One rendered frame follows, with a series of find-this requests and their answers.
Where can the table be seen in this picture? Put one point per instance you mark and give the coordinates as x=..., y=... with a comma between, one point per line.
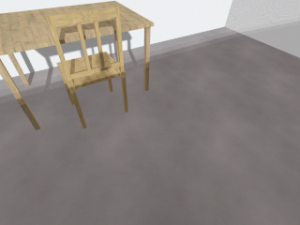
x=27, y=30

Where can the chair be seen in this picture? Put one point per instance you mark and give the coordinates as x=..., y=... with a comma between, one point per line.
x=89, y=69

